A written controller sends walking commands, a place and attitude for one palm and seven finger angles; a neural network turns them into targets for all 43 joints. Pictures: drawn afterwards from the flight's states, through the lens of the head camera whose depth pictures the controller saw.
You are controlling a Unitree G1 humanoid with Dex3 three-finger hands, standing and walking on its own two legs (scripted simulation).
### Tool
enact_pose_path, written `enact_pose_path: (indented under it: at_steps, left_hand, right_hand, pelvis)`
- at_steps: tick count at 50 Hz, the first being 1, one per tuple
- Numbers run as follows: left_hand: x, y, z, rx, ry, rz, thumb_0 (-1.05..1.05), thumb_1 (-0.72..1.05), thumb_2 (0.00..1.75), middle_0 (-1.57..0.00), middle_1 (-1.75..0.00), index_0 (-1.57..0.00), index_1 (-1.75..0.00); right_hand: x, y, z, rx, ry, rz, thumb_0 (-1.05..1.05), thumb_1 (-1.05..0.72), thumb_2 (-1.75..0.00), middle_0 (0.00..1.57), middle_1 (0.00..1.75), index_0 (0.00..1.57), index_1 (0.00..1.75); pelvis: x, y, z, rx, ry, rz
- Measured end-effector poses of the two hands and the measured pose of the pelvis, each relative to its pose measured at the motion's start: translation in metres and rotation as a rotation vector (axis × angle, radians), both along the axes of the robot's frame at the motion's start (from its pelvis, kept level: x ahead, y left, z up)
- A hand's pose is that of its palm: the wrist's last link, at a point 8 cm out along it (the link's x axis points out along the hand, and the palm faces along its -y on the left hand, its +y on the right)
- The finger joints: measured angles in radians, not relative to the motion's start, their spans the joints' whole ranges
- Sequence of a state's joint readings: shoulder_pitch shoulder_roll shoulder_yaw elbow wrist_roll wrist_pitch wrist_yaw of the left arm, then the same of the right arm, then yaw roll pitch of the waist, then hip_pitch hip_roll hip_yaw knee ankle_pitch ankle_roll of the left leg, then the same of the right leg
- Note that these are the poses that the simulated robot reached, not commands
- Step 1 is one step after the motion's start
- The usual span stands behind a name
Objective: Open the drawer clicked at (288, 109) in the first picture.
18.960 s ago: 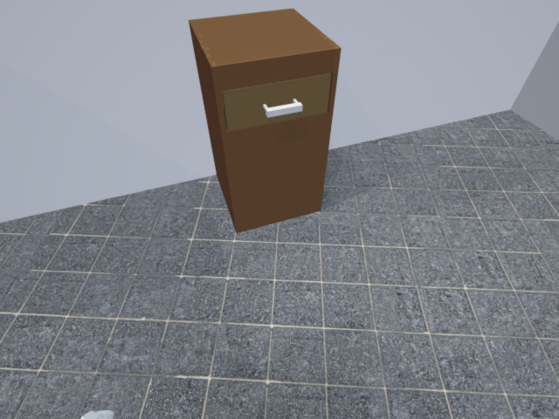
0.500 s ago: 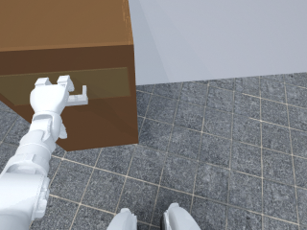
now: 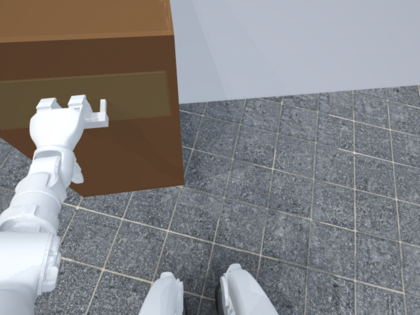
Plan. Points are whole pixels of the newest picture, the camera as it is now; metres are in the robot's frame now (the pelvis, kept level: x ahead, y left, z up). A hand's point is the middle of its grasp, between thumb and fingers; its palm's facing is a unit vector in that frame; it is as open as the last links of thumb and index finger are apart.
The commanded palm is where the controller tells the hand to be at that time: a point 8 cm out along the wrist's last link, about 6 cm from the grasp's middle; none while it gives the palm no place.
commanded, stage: lower the fingers behind the handle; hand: left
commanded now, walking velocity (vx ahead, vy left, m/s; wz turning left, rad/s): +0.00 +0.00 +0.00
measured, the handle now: (75, 113) +0.53 +0.26 -0.03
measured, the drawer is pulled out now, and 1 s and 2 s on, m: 0.00 0.00 0.04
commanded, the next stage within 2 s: close the thumb around the handle in 0.58 s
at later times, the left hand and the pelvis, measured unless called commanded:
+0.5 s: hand (74, 140) +0.47 +0.26 -0.05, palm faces -0.08 -0.03 -1.00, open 13.8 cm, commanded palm +0.46 +0.25 +0.00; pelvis -0.01 +0.00 -0.01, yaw +0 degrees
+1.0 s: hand (73, 140) +0.47 +0.26 -0.05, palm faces -0.07 -0.02 -1.00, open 10.9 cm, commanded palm +0.47 +0.24 +0.00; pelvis -0.01 +0.01 -0.01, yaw +0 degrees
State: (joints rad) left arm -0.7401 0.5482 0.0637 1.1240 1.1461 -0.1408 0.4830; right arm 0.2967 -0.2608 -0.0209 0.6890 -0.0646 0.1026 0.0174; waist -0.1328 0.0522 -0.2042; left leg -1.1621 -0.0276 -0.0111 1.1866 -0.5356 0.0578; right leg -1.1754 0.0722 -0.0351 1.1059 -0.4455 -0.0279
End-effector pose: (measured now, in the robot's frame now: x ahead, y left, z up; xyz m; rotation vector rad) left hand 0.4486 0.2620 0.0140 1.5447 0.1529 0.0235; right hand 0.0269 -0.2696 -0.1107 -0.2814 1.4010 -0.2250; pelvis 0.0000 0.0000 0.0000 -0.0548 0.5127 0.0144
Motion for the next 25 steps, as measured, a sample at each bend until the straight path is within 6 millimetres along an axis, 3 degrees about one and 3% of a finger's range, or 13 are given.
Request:
enact_pose_path:
  at_steps: [14,25]
  left_hand:
    - [0.006,-0.001,-0.013,0.012,-0.026,0.014,0.0,-0.49,0.3,-0.31,-1.2,-0.32,-1.2]
    - [0.008,0.0,-0.012,0.0,0.001,0.007,0.0,-0.49,0.3,-0.3,-1.2,-0.32,-1.2]
  right_hand:
    - [-0.004,-0.001,-0.014,-0.002,0.006,0.011,0.01,-0.91,-0.9,0.2,0.29,0.21,0.3]
    - [-0.009,0.003,-0.012,0.0,0.008,-0.002,0.01,-0.91,-0.9,0.2,0.29,0.21,0.3]
  pelvis:
    - [-0.008,0.0,-0.014,-0.007,0.025,0.005]
    - [-0.007,0.001,-0.013,-0.006,0.022,-0.003]
